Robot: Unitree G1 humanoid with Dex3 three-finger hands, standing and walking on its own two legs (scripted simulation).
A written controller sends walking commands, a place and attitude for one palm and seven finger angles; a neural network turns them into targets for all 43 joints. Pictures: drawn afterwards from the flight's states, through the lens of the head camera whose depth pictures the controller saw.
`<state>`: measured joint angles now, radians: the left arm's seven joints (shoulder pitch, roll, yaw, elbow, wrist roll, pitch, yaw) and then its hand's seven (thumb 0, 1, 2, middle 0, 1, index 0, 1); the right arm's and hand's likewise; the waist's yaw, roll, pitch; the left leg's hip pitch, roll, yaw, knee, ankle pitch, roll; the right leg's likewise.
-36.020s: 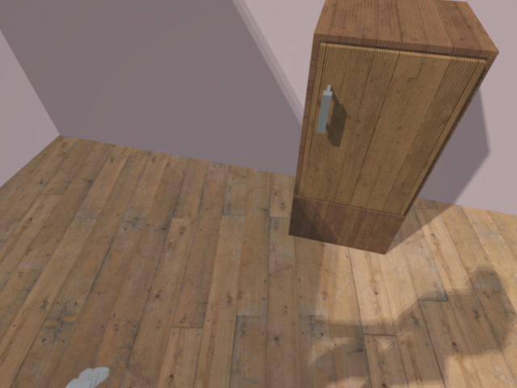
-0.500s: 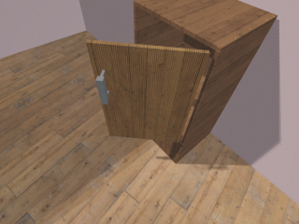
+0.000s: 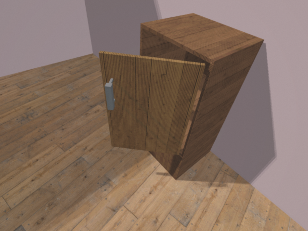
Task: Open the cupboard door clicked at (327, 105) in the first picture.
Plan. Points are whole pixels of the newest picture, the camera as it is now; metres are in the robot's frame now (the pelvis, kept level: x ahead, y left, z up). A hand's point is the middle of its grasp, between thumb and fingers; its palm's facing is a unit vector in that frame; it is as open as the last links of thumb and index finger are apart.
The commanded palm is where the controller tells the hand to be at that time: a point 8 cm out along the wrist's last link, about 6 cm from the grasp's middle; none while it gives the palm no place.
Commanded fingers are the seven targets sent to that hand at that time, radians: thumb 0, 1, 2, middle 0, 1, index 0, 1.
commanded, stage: come to a stop and stand still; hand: left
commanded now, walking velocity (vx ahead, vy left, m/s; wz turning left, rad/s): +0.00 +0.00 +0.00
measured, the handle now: (111, 94) +0.65 +0.23 -0.03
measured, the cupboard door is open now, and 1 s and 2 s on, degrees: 44 44 44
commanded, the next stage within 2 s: look again from close up in 1.04 s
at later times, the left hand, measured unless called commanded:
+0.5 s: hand out of the picture -0.12 +0.21 -0.19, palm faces +0.09 -0.98 -0.17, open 7.3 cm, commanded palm none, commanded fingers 0.00 0.90 0.90 -0.20 -0.30 -0.20 -0.30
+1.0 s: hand out of the picture -0.14 +0.21 -0.17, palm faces +0.02 -0.99 -0.15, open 7.3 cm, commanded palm none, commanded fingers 0.00 0.90 0.90 -0.20 -0.30 -0.20 -0.30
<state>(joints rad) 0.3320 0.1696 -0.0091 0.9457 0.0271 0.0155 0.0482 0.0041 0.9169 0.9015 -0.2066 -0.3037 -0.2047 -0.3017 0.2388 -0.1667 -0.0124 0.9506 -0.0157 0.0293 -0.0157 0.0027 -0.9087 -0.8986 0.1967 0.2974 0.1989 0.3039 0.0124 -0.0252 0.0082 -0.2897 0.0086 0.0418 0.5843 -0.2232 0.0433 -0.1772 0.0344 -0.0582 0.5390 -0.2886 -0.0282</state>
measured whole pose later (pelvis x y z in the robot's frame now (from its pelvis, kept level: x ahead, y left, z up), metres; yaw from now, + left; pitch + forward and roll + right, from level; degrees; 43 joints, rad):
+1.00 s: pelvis -0.12 +0.05 +0.01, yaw -1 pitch -1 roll -2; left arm 0.40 0.14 0.01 1.06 0.02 0.01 0.04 0.00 0.91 0.90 -0.20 -0.30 -0.20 -0.30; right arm 0.40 -0.13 -0.02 1.10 -0.02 0.02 -0.02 0.01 -0.92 -0.90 0.20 0.30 0.20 0.30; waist -0.02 -0.01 -0.03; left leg -0.31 0.00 0.07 0.54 -0.28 0.04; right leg -0.08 0.02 -0.04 0.39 -0.30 -0.02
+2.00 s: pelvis -0.09 +0.06 +0.00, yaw -1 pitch +0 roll +0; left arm 0.47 0.13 0.01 1.09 0.03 -0.02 0.03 0.00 0.91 0.90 -0.20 -0.30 -0.20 -0.30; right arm 0.37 -0.14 -0.02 1.12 -0.01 0.01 -0.01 0.00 -0.91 -0.90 0.20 0.30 0.20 0.30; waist 0.02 -0.01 -0.03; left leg -0.33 -0.02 0.10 0.65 -0.36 0.05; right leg -0.09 -0.01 -0.03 0.47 -0.39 -0.01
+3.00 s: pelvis +0.12 +0.05 +0.00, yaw +1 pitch -1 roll +0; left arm 0.16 0.17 0.04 0.99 0.02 0.01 0.04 -0.02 0.93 0.90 -0.21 -0.30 -0.21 -0.30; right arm 0.22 -0.15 -0.05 1.02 -0.01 0.03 -0.04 0.00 -0.91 -0.90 0.20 0.30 0.20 0.30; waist 0.00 -0.02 0.08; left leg -0.30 0.02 0.09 0.60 -0.33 -0.05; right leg -0.30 -0.03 -0.14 0.56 -0.24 -0.04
